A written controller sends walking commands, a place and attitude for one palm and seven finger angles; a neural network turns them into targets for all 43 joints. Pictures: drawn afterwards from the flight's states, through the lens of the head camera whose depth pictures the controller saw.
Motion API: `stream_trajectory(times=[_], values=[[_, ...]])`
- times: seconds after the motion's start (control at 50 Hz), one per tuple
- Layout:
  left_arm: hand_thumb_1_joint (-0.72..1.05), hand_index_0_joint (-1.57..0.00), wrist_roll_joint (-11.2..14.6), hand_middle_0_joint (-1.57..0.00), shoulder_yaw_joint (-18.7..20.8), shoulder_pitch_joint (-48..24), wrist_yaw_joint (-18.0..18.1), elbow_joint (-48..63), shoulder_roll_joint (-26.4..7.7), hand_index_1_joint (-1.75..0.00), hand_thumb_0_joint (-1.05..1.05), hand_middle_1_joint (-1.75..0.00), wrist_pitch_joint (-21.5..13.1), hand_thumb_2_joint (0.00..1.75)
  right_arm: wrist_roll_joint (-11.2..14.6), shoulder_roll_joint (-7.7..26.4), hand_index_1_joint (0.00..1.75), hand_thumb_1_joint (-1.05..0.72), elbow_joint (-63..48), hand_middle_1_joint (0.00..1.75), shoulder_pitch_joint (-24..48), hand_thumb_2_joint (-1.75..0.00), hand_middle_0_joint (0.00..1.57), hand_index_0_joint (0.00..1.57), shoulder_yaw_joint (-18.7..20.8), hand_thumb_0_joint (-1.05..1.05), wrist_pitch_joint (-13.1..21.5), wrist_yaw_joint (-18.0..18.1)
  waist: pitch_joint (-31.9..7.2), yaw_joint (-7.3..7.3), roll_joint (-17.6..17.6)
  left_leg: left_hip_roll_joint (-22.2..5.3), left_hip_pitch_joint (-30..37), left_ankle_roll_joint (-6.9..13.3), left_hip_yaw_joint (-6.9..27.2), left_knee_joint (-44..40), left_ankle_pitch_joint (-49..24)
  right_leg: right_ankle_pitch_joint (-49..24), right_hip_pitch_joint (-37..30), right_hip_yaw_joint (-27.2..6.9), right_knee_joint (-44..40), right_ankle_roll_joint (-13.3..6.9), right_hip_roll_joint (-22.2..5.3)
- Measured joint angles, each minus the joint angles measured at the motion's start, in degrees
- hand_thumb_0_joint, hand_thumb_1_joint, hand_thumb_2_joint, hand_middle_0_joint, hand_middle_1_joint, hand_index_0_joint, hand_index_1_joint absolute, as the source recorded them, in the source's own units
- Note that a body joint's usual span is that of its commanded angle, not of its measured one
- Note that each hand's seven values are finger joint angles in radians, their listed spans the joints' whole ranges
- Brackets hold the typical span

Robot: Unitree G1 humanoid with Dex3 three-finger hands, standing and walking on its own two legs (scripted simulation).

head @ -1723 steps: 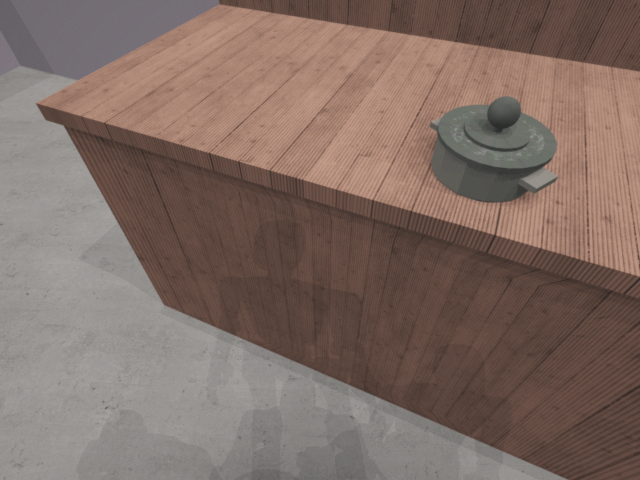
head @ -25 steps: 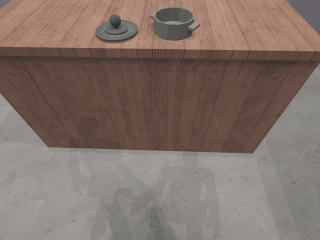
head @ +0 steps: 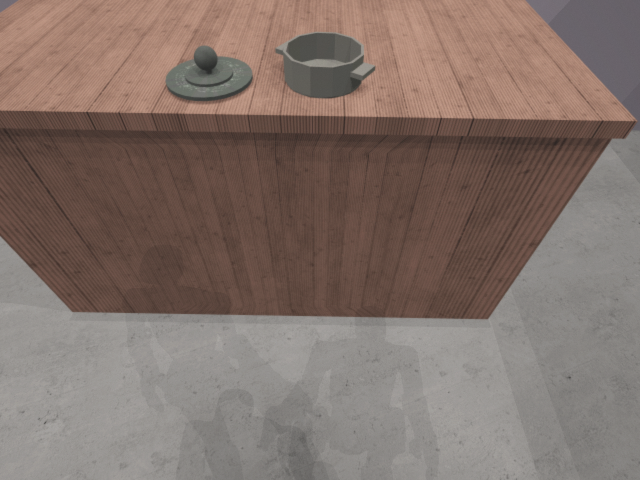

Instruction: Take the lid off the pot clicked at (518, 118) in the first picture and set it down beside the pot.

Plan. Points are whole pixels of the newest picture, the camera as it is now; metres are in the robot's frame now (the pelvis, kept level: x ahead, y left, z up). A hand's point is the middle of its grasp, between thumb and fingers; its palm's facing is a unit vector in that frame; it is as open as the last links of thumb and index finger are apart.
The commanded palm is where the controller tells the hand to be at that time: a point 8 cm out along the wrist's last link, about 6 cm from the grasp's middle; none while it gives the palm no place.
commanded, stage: let the arm hang, fingers relaxed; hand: left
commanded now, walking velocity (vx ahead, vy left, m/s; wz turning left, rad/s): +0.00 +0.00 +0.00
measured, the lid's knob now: (205, 58) +0.85 +0.26 +0.11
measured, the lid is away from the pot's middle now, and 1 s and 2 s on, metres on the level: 0.24 0.24 0.24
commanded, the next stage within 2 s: look to check the result in 0.38 s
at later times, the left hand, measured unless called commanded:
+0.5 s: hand out of the picture +0.01 +0.18 -0.17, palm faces +0.01 -0.98 -0.21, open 7.3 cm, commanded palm none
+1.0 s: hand out of the picture +0.00 +0.20 -0.18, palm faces +0.01 -0.98 -0.20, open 7.3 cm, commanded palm none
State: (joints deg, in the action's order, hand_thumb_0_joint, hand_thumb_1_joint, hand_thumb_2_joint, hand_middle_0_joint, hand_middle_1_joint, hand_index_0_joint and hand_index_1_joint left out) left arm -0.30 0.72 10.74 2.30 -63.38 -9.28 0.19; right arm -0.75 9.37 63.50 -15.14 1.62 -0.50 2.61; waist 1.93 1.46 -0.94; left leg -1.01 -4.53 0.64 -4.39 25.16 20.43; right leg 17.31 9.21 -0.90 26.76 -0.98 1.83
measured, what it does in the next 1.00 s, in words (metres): stands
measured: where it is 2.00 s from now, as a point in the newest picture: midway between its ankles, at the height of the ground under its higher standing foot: outside the picture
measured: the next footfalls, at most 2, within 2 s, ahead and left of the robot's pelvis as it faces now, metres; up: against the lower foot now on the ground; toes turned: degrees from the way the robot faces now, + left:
none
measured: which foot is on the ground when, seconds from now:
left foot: down 0.00-1.00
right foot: down 0.00-1.00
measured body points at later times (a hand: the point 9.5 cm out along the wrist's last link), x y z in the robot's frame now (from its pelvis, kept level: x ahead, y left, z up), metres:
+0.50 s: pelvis -0.01 +0.01 +0.00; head +0.00 +0.01 +0.45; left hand +0.01 +0.24 -0.16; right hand -0.03 -0.22 -0.16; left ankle -0.08 +0.10 -0.74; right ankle -0.03 -0.11 -0.74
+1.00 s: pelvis -0.03 +0.02 +0.00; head -0.01 +0.02 +0.45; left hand +0.00 +0.25 -0.16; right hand -0.04 -0.20 -0.16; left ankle -0.08 +0.10 -0.74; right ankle -0.03 -0.11 -0.74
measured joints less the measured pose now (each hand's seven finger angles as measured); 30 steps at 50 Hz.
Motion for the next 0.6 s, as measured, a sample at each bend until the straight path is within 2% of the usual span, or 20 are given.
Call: stream_trajectory(times=[0.26,0.6], values=[[0.92,-0.2,0.1,-0.2,-0.3,1.4,0.2,-1.4,0.1,-0.3,0.01,-0.3,0.1,0.9,0.1,-0.9,0.3,-0.91,0.9,0.3,-0.2,-0.9,0.2,0.2,-0.4,0.01,-0.3,-0.1,0.6,-0.25,-0.1,-0.4,-0.1,-0.1,0.3,-1.0,-1.2,-1.9,-0.7,0.3,-2.6,-0.1,0.4],[0.92,-0.2,0.1,-0.2,-0.4,0.9,0.1,-1.4,-0.2,-0.3,0.01,-0.3,0.1,0.9,0.1,-1.4,0.3,-0.91,1.2,0.3,-0.9,-0.9,0.2,0.2,-0.7,0.01,0.1,-0.1,0.3,-0.2,0.6,0.7,-0.5,0.9,-0.1,-1.5,-2.2,-3.0,-0.2,-0.1,-2.9,0.9,-0.7]])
